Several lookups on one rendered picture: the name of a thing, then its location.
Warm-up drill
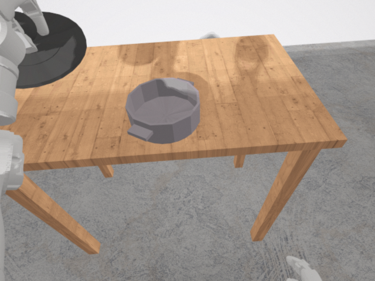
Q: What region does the table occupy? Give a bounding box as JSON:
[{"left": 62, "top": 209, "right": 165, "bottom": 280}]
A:
[{"left": 0, "top": 34, "right": 347, "bottom": 255}]

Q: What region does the knob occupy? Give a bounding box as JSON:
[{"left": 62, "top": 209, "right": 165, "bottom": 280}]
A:
[{"left": 14, "top": 11, "right": 37, "bottom": 41}]

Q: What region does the left robot forearm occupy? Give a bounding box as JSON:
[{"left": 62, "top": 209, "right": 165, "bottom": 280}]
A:
[{"left": 0, "top": 0, "right": 26, "bottom": 126}]

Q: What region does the robot left upper arm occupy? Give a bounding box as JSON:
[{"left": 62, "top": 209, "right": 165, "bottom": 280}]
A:
[{"left": 0, "top": 130, "right": 25, "bottom": 281}]

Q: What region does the right robot hand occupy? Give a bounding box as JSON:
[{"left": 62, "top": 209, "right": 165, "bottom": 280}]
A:
[{"left": 287, "top": 256, "right": 322, "bottom": 281}]

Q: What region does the left robot hand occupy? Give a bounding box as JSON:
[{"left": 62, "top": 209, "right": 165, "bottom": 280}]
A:
[{"left": 11, "top": 0, "right": 49, "bottom": 54}]

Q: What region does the pot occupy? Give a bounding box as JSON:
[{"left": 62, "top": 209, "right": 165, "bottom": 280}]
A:
[{"left": 125, "top": 77, "right": 200, "bottom": 144}]

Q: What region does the lid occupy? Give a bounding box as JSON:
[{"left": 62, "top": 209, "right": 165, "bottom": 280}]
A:
[{"left": 16, "top": 12, "right": 87, "bottom": 89}]

